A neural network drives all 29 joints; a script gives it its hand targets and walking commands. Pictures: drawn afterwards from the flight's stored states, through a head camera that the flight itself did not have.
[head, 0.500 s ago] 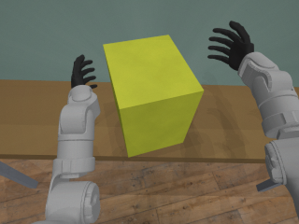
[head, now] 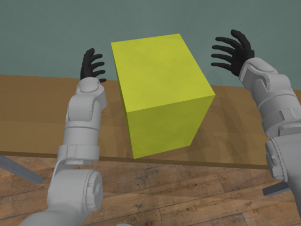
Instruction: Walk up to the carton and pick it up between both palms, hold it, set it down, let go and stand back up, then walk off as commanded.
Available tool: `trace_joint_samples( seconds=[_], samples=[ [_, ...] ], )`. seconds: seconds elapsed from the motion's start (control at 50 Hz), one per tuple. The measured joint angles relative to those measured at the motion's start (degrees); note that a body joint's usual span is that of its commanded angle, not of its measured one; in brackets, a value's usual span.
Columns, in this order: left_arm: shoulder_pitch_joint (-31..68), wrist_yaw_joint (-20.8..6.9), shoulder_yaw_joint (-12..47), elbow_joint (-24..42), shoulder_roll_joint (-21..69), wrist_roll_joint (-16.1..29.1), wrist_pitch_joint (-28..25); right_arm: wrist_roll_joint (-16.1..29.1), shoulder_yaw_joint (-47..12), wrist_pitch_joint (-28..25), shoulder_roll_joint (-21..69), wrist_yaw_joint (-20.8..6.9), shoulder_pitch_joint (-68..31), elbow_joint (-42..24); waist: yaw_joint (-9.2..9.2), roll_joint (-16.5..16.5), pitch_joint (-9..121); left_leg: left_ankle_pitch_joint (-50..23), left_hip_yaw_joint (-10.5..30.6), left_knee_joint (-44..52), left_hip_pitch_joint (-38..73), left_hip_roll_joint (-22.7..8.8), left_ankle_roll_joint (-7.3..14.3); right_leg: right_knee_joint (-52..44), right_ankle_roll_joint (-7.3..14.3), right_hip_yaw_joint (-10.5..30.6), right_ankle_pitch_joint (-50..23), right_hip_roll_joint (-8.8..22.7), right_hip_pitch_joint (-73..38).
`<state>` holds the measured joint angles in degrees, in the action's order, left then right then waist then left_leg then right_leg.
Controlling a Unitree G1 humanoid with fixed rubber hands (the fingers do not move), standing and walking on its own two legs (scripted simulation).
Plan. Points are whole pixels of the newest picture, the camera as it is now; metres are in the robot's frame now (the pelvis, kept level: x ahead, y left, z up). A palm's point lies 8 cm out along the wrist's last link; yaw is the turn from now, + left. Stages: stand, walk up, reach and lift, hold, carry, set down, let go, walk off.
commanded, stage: reach and lift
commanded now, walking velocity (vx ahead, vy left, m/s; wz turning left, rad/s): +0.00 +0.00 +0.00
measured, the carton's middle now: (155, 100) +0.46 +0.06 +0.02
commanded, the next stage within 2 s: none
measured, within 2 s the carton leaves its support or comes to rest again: leaves its support in 1.90 s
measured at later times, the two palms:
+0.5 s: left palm (105, 107) +0.41 +0.20 +0.03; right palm (223, 93) +0.48 -0.14 +0.06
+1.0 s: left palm (110, 114) +0.42 +0.20 -0.02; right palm (199, 108) +0.49 -0.09 -0.04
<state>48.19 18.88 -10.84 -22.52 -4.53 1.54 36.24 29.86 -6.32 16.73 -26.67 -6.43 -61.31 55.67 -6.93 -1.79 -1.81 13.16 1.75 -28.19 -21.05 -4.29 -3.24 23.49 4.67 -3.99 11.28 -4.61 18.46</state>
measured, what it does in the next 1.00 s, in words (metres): stands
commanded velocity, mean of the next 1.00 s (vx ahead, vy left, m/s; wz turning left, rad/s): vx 0.00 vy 0.00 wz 0.00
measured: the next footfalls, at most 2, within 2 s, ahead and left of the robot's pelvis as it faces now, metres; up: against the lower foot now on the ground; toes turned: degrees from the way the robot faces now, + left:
none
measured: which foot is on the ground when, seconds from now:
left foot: down 0.00-1.00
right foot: down 0.00-1.00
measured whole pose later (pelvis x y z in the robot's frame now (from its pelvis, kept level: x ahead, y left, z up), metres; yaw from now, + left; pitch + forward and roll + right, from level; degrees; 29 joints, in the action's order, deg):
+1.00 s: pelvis -0.01 -0.01 -0.02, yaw +1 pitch +29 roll +1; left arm 45.3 12.6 -15.3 -34.8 2.5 1.5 -3.9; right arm 9.7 -5.0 -15.1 -16.8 -1.1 -54.1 54.5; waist -9.4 -0.1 0.8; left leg 8.4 1.4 -28.2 -49.2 -2.3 -3.8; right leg 31.8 4.0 -4.0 10.5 -2.3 50.4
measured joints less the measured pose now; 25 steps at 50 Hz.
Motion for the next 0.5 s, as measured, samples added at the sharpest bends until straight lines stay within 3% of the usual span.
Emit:
trace_joint_samples(
  seconds=[0.18, 0.5],
  samples=[
    [-0.35, -2.5, 0.0, -9.48, 0.07, 0.0, -7.35, -2.88, 0.0, -5.84, 2.21, 0.0, 6.43, 1.72, -0.02, 1.27, -0.01, -0.03, 0.0, 0.0, -0.41, -0.06, 0.0, -0.02, 0.0, 0.0, -0.06, -0.06, 0.41],
    [-1.58, -3.67, 0.0, -24.69, 0.76, -0.02, -30.03, -9.51, 0.01, -18.9, 5.95, 0.21, 6.79, 3.82, -1.5, 1.7, 0.77, -1.48, -0.12, 0.01, -9.57, -0.27, -0.52, 2.62, 0.1, 0.0, -0.25, -0.15, 10.94]
  ],
)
